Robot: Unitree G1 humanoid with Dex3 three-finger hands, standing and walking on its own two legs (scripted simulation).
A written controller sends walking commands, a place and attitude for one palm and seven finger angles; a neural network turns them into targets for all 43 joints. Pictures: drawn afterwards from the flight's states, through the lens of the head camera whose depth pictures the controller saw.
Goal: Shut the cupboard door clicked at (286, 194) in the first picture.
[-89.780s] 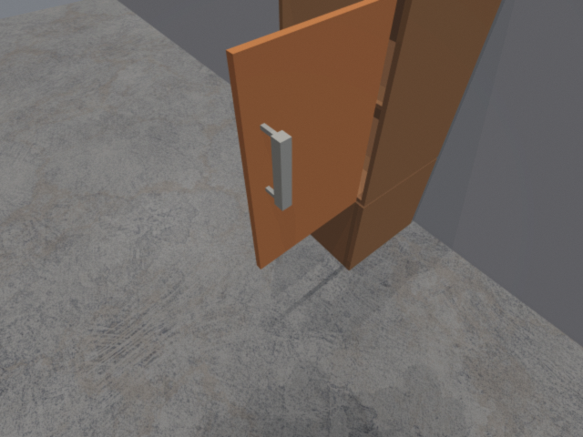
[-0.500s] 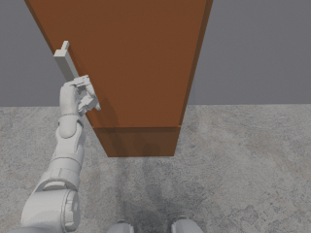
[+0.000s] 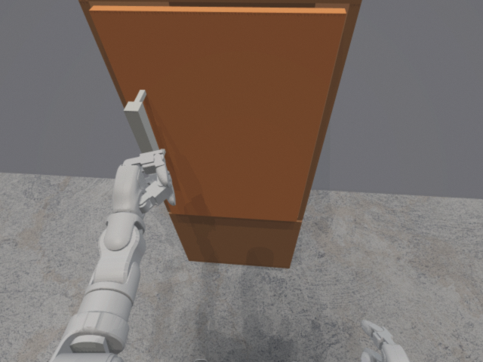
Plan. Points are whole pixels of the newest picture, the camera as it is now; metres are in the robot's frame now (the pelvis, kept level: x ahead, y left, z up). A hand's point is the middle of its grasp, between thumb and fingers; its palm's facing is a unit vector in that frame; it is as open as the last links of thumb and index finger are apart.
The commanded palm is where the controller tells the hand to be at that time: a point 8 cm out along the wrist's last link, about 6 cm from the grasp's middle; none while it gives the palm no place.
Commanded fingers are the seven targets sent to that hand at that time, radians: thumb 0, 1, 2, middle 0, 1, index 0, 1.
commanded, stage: draw the hand back to the body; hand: left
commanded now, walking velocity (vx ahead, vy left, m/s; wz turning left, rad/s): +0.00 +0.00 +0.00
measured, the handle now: (150, 134) +0.53 +0.21 +0.06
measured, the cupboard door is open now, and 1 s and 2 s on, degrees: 0 0 0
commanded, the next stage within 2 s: step back with the hand held close in 1.42 s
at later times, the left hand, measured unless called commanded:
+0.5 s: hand (99, 226) +0.28 +0.20 +0.14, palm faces +0.19 -0.95 -0.24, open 3.1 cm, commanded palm +0.23 +0.25 +0.15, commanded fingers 0.00 0.90 0.90 -0.92 -1.08 -0.92 -1.08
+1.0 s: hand out of the picture +0.21 +0.28 +0.19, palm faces +0.45 -0.81 -0.39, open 5.8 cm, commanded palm +0.16 +0.32 +0.22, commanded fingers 0.00 0.90 0.90 -0.23 -0.33 -0.23 -0.33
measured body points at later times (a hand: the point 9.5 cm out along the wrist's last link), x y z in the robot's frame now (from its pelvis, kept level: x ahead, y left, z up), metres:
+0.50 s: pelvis +0.00 +0.00 +0.03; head -0.01 -0.03 +0.48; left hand +0.26 +0.25 +0.15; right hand +0.18 -0.24 -0.05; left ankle +0.00 +0.13 -0.70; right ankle +0.00 -0.10 -0.70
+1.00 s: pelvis +0.02 +0.02 +0.05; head -0.01 -0.01 +0.49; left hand +0.18 +0.32 +0.22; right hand +0.21 -0.19 -0.04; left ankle +0.00 +0.13 -0.70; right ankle +0.00 -0.10 -0.70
